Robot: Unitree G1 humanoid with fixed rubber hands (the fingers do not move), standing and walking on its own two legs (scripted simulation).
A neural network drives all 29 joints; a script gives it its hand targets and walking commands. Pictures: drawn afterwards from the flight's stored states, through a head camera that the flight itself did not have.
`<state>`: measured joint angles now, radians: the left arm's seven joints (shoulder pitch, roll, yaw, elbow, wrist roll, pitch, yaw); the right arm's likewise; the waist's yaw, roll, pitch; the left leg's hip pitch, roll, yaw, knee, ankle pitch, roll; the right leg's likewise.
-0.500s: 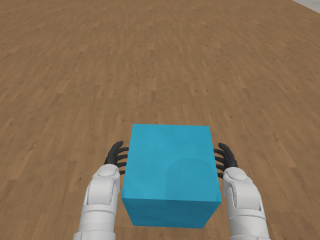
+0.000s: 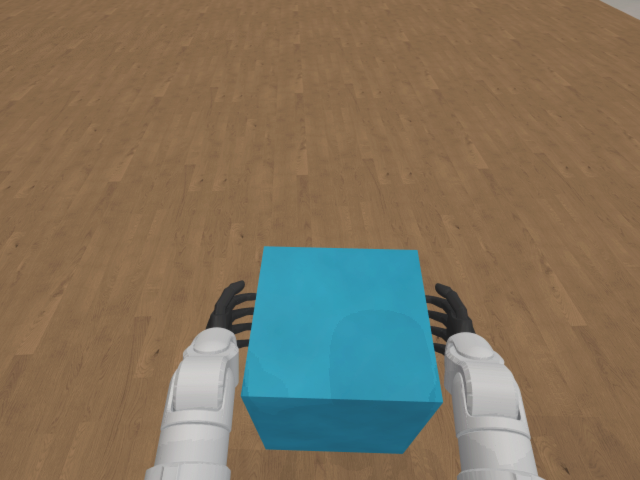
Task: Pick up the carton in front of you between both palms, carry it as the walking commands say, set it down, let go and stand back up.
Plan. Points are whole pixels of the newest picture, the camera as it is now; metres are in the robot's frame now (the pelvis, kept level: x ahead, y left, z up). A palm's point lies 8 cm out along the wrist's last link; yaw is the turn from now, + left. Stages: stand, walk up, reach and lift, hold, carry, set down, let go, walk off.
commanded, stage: hold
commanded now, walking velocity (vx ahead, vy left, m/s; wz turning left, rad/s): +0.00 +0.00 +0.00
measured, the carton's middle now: (337, 355) +0.30 +0.00 -0.04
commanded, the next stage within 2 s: set down in 0.30 s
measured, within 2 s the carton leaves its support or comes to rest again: neither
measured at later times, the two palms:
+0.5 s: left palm (235, 317) +0.31 +0.14 +0.04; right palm (472, 357) +0.26 -0.16 +0.05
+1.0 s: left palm (258, 347) +0.38 +0.14 -0.16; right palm (427, 377) +0.33 -0.15 -0.16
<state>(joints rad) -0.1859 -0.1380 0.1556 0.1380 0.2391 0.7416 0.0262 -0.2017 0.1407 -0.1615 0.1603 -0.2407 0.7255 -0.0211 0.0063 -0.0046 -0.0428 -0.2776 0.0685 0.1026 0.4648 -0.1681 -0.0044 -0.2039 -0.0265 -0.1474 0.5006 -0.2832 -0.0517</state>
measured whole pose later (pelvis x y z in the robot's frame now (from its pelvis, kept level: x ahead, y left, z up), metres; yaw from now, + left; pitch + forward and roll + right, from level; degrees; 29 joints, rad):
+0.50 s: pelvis -0.01 +0.04 +0.00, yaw -10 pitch -8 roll +0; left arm -0.39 -0.19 0.34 0.40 0.34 0.68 0.00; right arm -0.40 0.18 -0.38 0.43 -0.37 0.65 0.03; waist 0.00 -0.02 0.05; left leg -0.13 -0.03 -0.03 0.47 -0.20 0.01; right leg -0.10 0.02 0.08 0.49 -0.24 0.00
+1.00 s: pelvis -0.03 +0.04 -0.08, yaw -9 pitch +28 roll -1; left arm -0.64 -0.08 0.38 0.53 0.26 0.19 0.00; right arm -0.61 0.16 -0.42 0.50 -0.23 0.17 -0.06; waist 0.02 -0.03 0.03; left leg -1.16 -0.05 -0.07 0.98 -0.31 -0.01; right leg -1.12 0.07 0.08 0.99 -0.35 0.02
